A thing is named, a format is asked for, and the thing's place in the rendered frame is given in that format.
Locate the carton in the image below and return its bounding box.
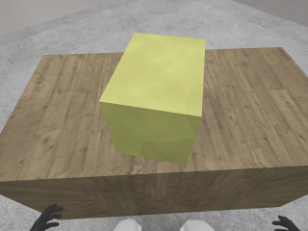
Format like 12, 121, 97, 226
98, 33, 206, 165

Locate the robot thigh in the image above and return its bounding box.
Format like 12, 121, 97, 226
114, 219, 141, 231
180, 219, 215, 231

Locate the robot left thigh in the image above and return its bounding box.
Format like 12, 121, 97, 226
114, 219, 141, 231

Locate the pedestal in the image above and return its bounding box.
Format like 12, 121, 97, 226
0, 47, 308, 220

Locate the right robot hand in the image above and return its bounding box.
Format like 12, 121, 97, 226
272, 216, 300, 231

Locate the robot right thigh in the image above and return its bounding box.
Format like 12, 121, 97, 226
180, 219, 215, 231

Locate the left robot hand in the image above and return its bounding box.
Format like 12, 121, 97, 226
30, 203, 64, 231

